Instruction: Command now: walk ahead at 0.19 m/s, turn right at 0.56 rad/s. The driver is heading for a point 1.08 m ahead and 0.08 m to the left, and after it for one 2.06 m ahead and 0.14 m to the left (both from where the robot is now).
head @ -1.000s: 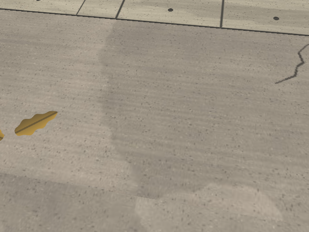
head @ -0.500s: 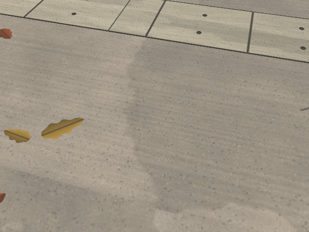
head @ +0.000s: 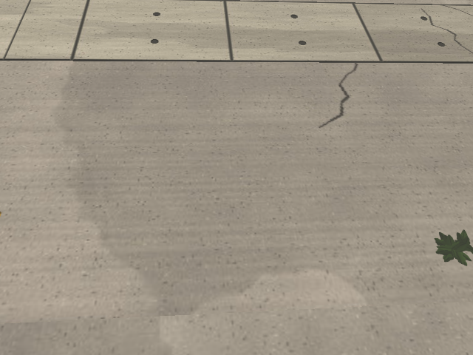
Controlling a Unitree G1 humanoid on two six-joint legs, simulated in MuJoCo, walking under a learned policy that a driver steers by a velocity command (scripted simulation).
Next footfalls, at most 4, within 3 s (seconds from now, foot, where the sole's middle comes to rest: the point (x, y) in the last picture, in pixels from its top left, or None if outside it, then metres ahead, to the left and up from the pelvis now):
0.44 right None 0.10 -0.17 -0.78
0.88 left None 0.40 0.04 -0.61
1.44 right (234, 239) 0.77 -0.01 -0.61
2.04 left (167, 207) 0.88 0.19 -0.61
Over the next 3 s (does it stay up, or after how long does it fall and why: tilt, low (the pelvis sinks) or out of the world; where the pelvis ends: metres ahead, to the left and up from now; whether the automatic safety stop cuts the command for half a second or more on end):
stays up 0.79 0.09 0.16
